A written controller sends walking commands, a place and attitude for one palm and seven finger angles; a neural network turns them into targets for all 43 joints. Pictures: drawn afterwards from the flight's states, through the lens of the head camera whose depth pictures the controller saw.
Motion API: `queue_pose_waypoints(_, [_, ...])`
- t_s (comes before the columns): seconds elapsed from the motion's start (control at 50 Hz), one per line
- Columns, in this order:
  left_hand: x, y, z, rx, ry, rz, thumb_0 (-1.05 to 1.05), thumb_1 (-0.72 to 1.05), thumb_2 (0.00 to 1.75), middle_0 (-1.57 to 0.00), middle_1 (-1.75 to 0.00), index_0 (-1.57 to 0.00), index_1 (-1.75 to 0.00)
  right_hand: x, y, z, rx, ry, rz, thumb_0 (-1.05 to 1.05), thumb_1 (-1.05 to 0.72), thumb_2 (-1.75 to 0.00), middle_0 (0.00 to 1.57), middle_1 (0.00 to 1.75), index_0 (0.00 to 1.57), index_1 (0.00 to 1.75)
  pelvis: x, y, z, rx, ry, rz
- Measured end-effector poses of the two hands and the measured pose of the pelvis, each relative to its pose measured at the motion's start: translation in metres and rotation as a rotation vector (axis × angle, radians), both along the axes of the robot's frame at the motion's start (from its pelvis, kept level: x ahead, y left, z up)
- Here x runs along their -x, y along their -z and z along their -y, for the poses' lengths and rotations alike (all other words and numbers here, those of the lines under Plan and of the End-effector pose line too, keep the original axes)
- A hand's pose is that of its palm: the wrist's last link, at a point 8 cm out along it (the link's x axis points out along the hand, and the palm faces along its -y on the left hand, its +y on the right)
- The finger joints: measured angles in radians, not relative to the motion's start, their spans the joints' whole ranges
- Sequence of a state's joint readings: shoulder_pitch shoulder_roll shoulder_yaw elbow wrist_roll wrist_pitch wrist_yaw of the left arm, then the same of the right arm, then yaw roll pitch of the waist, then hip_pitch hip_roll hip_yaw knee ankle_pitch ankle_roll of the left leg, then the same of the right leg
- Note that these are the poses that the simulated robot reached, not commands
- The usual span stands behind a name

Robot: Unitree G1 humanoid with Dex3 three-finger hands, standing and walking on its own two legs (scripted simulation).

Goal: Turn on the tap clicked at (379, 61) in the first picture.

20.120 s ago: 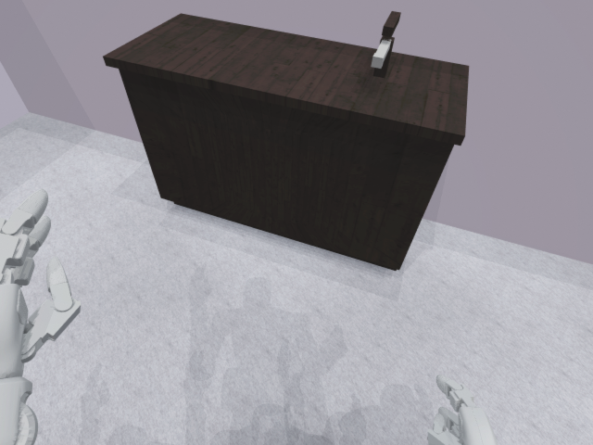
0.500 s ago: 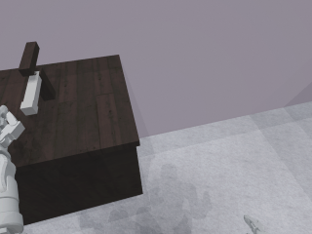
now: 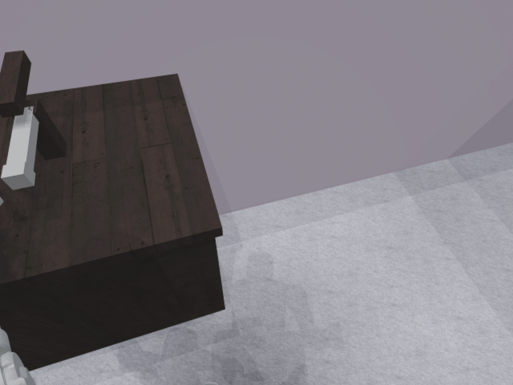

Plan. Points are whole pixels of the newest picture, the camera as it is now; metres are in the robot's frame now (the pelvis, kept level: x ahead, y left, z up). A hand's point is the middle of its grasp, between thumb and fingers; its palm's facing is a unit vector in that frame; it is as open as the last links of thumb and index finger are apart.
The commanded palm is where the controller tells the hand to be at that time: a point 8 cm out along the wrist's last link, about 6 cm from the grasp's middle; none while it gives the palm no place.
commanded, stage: reach beside the lever's end, fingers flat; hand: left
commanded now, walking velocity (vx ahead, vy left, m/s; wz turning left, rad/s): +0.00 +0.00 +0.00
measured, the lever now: (18, 175) +0.39 +0.36 +0.10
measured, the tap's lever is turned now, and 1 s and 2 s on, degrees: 0 1 31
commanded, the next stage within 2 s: push the lever round in 0.20 s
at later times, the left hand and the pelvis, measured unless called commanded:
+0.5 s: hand (3, 193) +0.36 +0.37 +0.10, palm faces +0.51 -0.86 -0.06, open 7.9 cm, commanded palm +0.31 +0.40 +0.10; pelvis +0.00 +0.00 +0.00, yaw +1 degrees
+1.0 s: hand (14, 195) +0.36 +0.35 +0.10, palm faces +0.56 -0.83 -0.07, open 7.8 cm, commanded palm +0.31 +0.38 +0.10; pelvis +0.00 -0.01 +0.00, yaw +1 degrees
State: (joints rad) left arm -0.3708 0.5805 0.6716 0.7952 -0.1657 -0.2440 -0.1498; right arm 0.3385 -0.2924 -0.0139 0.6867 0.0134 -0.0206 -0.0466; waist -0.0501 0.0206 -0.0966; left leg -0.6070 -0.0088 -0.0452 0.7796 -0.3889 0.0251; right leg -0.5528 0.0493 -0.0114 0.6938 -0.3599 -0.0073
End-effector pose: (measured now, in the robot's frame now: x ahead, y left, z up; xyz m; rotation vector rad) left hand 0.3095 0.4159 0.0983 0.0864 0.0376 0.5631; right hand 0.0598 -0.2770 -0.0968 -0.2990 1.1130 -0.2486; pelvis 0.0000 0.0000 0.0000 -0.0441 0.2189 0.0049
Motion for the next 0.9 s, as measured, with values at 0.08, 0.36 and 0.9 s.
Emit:
queue_pose_waypoints(0.08, [0.009,0.003,-0.002,0.008,-0.025,0.027,0.02,0.89,0.9,-0.15,-0.15,-0.15,-0.15,-0.005,0.0,-0.006,-0.009,-0.004,0.011,0.01,-0.91,-0.9,0.2,0.3,0.21,0.3,0.0,0.001,-0.002,0.0,-0.001,0.004])
queue_pose_waypoints(0.36, [0.002,-0.006,-0.002,-0.001,-0.008,0.042,0.02,0.9,0.9,-0.15,-0.15,-0.15,-0.15,-0.031,0.0,-0.021,-0.014,-0.062,0.074,0.0,-0.91,-0.9,0.2,0.3,0.21,0.3,0.007,0.002,-0.004,0.007,-0.023,0.01])
queue_pose_waypoints(0.9, [0.0,0.0,0.026,0.027,-0.012,0.003,0.02,0.9,0.91,-0.15,-0.15,-0.15,-0.15,-0.02,0.001,-0.002,-0.019,-0.018,0.055,0.01,-0.91,-0.9,0.2,0.3,0.21,0.3,0.003,-0.001,0.009,-0.006,-0.012,0.021])
